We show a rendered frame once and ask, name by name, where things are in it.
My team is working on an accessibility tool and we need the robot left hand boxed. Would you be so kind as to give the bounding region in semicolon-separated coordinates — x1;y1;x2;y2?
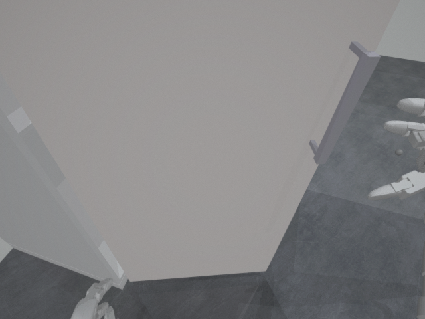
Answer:
71;278;115;319

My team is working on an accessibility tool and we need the robot right hand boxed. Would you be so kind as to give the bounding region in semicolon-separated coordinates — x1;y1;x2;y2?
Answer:
367;98;425;200

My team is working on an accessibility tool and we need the fridge door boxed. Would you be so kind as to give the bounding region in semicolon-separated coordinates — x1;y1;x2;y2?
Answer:
0;0;400;282

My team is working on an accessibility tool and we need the handle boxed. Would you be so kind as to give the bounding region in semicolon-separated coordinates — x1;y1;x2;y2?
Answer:
309;41;381;164

